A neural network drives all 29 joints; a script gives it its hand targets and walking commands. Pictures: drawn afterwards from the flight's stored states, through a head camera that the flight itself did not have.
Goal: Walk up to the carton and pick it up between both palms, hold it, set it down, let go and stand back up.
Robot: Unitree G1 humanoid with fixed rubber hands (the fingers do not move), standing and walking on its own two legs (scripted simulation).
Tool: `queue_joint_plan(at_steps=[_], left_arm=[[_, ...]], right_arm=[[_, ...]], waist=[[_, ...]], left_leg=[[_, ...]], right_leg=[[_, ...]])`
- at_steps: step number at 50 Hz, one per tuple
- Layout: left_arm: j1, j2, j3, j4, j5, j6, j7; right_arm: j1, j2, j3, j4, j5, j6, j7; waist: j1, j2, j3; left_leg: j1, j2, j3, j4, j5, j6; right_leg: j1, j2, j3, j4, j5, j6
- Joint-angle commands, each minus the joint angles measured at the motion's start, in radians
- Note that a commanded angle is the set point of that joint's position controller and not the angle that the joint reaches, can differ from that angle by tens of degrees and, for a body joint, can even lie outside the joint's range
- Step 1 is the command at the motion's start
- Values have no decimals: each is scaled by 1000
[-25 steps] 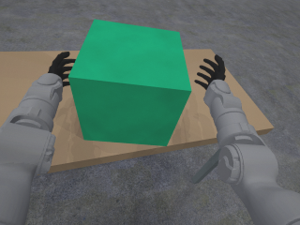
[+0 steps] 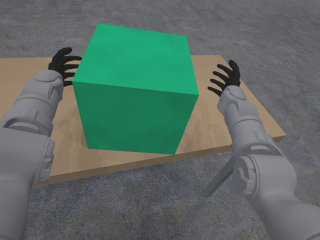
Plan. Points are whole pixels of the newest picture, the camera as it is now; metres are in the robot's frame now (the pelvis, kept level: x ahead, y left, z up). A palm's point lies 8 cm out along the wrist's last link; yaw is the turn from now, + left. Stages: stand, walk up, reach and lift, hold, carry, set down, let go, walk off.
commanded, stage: set down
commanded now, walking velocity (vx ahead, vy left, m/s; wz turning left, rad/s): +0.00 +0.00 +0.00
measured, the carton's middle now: (138, 91) +0.51 -0.03 +0.09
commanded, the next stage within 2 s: none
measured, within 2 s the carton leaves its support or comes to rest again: neither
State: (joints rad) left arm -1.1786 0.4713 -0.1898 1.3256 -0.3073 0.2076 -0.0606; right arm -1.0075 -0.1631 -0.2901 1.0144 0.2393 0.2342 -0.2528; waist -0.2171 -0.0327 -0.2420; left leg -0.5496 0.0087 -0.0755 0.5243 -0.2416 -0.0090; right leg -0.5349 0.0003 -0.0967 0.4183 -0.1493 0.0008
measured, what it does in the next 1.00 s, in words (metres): stands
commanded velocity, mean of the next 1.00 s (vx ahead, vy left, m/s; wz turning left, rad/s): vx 0.00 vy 0.00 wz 0.00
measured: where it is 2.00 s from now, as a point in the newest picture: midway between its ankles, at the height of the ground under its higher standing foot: outside the picture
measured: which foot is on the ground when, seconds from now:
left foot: down 0.00-1.00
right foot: down 0.00-1.00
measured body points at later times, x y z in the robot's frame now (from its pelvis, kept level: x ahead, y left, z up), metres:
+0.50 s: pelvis -0.03 +0.00 +0.00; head -0.01 +0.04 +0.45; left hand +0.47 +0.18 +0.15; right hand +0.36 -0.26 +0.14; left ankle -0.01 +0.12 -0.73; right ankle +0.02 -0.12 -0.73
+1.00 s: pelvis -0.04 +0.00 +0.00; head -0.04 +0.04 +0.45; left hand +0.42 +0.21 +0.13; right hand +0.33 -0.24 +0.12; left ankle -0.01 +0.12 -0.73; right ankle +0.02 -0.12 -0.73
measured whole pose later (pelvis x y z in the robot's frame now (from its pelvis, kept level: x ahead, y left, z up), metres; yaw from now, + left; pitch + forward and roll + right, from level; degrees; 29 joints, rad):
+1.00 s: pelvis -0.04 +0.00 +0.00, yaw +0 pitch +6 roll -1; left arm -0.93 0.51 -0.10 1.17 -0.31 0.17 -0.14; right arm -0.64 -0.07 -0.25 0.69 0.24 0.27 -0.30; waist -0.16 -0.06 -0.14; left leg -0.43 0.01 -0.08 0.52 -0.20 -0.01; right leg -0.42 0.00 -0.10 0.42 -0.11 -0.01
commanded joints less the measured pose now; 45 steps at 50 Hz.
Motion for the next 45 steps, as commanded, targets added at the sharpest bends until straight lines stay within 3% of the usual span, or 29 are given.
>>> queue_joint_plan(at_steps=[1, 7, 9, 11, 12, 15, 26, 32, 45], left_arm=[[-612, 271, 105, -286, -72, -70, -6], [-551, 268, 131, -363, -62, -61, -18], [-534, 263, 146, -309, -49, -57, -26], [-498, 265, 160, -354, -43, -52, -31], [-515, 268, 162, -318, -43, -56, -32], [-490, 265, 167, -356, -45, -54, -36], [-392, 307, 186, -374, -48, -64, -53], [-385, 331, 164, -407, -75, -85, -52], [-228, 324, 146, -457, -83, -108, -74]], right_arm=[[-578, -232, 89, -366, 26, -50, -2], [-519, -241, 91, -479, 28, -66, -7], [-502, -229, 100, -445, 22, -67, -6], [-475, -228, 98, -512, 31, -70, -8], [-482, -219, 91, -480, 19, -69, -9], [-443, -215, 102, -527, 19, -70, -11], [-361, -166, 104, -616, 6, -32, -30], [-353, -141, 101, -636, -17, -9, -33], [-194, -108, 108, -685, -39, -2, -40]], waist=[[11, 185, -647], [15, 203, -664], [24, 194, -601], [35, 192, -624], [29, 187, -597], [33, 187, -609], [66, 152, -537], [61, 143, -468], [57, 166, -388]], left_leg=[[344, -53, 74, -26, 559, -16], [365, -51, 72, -25, 585, -26], [356, -48, 70, -28, 555, -25], [358, -52, 75, -26, 551, -34], [331, -52, 72, -35, 511, -27], [340, -50, 70, -38, 497, -29], [216, -70, 78, -99, 217, -13], [177, -70, 78, -131, 73, -4], [175, -59, 79, -142, 24, -12]], right_leg=[[418, 42, 44, 57, 558, 38], [444, 45, 52, 51, 574, 36], [415, 43, 53, 42, 521, 35], [463, 45, 59, 41, 553, 29], [439, 39, 61, 43, 513, 30], [458, 39, 62, 35, 509, 34], [603, 22, 90, 29, 402, 19], [596, 18, 90, 23, 260, 14], [623, 16, 89, 18, 191, -8]])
